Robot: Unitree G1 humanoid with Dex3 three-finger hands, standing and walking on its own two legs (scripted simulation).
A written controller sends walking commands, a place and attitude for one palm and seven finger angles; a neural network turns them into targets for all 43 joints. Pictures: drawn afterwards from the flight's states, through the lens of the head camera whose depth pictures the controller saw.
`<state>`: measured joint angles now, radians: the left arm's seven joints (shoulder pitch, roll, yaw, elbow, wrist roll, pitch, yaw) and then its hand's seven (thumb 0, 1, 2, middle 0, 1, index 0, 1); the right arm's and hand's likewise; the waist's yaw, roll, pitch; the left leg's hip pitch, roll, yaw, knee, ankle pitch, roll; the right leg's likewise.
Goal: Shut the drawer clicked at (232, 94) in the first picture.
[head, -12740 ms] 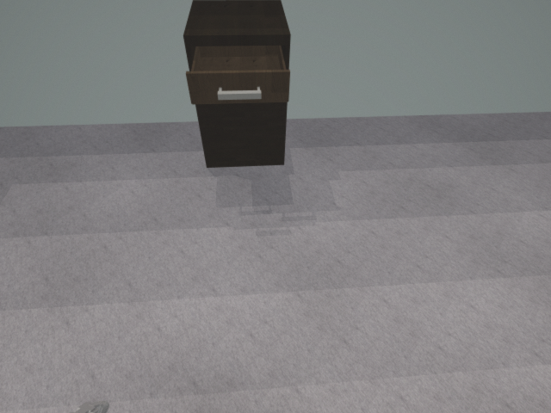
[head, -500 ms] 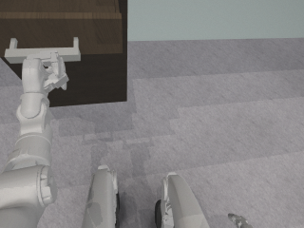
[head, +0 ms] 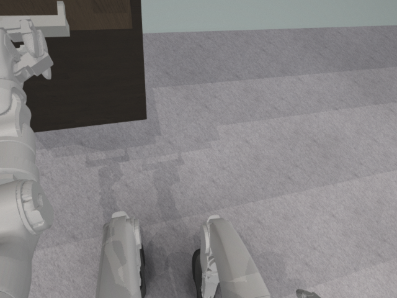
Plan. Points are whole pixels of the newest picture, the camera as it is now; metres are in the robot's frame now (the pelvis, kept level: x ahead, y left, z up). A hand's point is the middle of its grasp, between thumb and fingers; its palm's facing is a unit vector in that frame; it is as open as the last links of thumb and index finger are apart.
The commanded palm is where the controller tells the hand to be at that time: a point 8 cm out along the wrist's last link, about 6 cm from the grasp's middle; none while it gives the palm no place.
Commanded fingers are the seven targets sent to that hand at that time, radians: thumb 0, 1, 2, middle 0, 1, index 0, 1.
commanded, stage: push the drawer shut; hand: left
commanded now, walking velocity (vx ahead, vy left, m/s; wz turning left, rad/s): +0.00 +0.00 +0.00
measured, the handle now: (14, 17) +0.60 +0.31 +0.05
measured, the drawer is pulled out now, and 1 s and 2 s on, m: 0.04 0.00 0.00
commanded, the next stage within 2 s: pull the fist back off the drawer in 0.72 s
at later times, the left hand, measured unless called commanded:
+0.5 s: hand (39, 34) +0.57 +0.27 +0.04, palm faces +0.16 -0.99 -0.05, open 2.9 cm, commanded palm +0.60 +0.26 +0.05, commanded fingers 0.00 0.90 0.90 -1.40 -1.60 -1.40 -1.60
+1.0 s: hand (31, 30) +0.58 +0.28 +0.04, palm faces +0.14 -0.99 -0.07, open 3.2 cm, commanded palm +0.61 +0.25 +0.05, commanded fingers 0.00 0.90 0.90 -1.40 -1.60 -1.40 -1.60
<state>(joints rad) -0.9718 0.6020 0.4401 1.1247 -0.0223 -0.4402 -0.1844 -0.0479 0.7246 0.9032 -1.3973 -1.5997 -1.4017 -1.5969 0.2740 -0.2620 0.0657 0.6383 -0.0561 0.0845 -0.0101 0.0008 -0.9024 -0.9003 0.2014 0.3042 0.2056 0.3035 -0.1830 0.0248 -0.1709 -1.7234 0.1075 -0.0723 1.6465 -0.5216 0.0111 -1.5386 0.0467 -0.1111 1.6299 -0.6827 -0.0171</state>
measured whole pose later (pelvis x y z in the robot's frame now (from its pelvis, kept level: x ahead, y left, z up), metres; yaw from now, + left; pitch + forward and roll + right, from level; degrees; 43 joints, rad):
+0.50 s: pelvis +0.00 +0.00 -0.01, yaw -1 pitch +36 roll -9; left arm -1.16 0.75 0.45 1.18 0.04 -0.34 -0.20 -0.05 0.63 0.91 -1.40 -1.60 -1.40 -1.60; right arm 0.31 -0.25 0.11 0.63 -0.07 0.09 0.00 0.00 -0.90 -0.90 0.20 0.30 0.21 0.30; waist -0.24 0.02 -0.14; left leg -1.81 0.11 -0.09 1.69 -0.52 0.02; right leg -1.61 0.05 -0.13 1.66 -0.68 -0.01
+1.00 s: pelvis -0.02 +0.01 -0.02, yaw -3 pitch +36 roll -11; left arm -1.26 0.85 0.37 1.21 0.05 -0.28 -0.22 -0.03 0.51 0.89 -1.40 -1.60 -1.40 -1.60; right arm 0.30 -0.25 0.15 0.62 -0.06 0.03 -0.04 0.00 -0.90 -0.90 0.20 0.30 0.21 0.30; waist -0.28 0.01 -0.13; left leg -1.86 0.11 -0.11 1.69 -0.48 0.03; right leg -1.65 0.06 -0.14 1.65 -0.64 0.00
